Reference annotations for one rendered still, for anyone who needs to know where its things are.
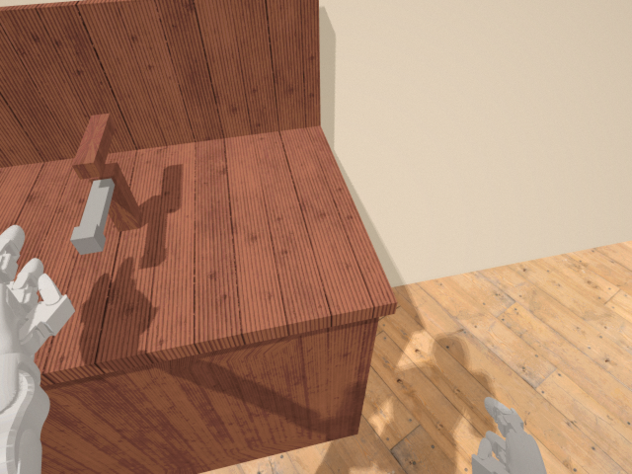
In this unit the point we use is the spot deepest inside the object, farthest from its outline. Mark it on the counter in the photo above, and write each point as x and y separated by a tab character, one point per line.
232	314

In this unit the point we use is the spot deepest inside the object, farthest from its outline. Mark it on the left robot hand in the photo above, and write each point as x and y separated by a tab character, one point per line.
25	323

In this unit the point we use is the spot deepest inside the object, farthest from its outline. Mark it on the right robot hand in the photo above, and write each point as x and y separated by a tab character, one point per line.
518	454

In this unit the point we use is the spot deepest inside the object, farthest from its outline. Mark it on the tap lever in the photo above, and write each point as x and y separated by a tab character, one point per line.
88	237

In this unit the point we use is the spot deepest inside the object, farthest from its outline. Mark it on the robot left forearm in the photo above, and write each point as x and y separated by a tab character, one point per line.
24	407

